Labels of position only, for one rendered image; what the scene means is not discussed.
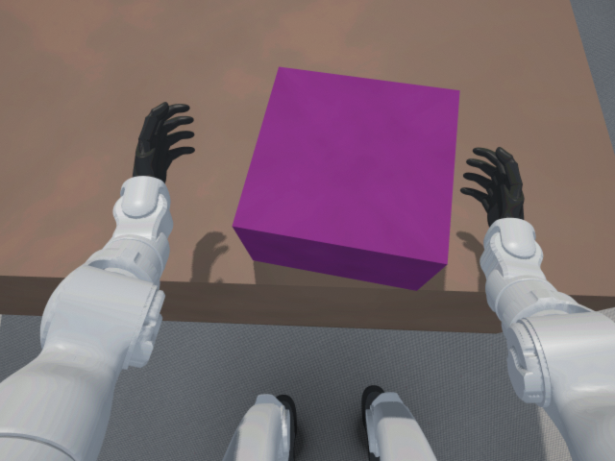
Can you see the robot right forearm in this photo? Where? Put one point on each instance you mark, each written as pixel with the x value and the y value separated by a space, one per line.
pixel 515 285

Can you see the robot right foot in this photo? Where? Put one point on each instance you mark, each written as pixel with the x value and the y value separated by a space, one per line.
pixel 368 396

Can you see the right robot upper arm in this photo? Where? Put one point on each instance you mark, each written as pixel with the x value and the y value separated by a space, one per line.
pixel 566 364

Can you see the left robot upper arm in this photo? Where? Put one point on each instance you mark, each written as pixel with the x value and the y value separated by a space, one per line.
pixel 57 407

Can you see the left robot hand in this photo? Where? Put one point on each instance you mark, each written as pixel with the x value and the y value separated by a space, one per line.
pixel 152 154

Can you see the pedestal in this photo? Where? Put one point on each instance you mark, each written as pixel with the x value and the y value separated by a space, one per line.
pixel 78 78

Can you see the robot left forearm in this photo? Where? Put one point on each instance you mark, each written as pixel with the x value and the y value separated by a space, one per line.
pixel 139 246

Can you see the robot foot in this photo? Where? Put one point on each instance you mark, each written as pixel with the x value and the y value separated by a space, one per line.
pixel 288 403
pixel 368 396

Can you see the right robot hand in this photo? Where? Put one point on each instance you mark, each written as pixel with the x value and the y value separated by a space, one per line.
pixel 505 197

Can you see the carton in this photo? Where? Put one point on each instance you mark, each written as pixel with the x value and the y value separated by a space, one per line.
pixel 352 177

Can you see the robot left foot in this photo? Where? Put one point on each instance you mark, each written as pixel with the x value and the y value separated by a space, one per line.
pixel 288 403

